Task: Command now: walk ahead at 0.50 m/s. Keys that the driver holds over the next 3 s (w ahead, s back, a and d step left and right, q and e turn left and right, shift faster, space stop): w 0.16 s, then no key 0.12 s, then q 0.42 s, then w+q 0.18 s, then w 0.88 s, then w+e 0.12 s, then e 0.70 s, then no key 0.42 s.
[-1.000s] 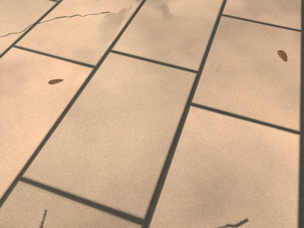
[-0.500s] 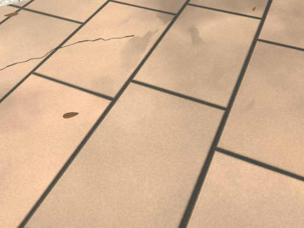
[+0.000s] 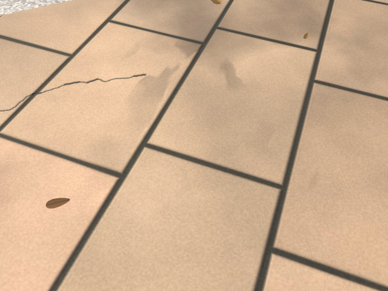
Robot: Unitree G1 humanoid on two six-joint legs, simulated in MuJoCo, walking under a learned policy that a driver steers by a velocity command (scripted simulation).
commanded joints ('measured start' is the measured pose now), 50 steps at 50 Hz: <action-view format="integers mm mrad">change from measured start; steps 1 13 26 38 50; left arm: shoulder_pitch -26 34 -113 -105 -247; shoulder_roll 37 127 102 149 58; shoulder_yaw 7 39 27 54 38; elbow -58 -45 -6 35 23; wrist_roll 5 24 30 -23 3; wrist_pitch -9 -46 -5 67 -30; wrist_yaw -2 -39 17 22 -26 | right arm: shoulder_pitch -46 19 -13 -80 30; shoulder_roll -156 -176 -104 -111 -159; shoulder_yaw -36 -40 -47 -67 -64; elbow -55 18 -42 -109 -98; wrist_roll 5 17 14 21 10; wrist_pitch -16 37 125 136 18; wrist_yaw -14 -42 -70 -17 -57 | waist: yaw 26 107 8 9 1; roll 101 105 -64 -44 133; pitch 9 -128 -94 -79 -15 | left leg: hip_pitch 10 156 -313 -89 182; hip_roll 252 201 160 87 255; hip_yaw -165 -71 -104 46 -293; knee -175 268 702 227 -128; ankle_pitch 200 604 -147 -99 93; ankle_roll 157 16 -128 -21 135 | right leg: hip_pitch -33 432 391 467 -64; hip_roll -19 101 -178 -191 59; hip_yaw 11 -62 -12 -122 -20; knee -153 -544 -770 -625 -225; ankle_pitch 168 369 309 -83 110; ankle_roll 15 -100 -256 -143 22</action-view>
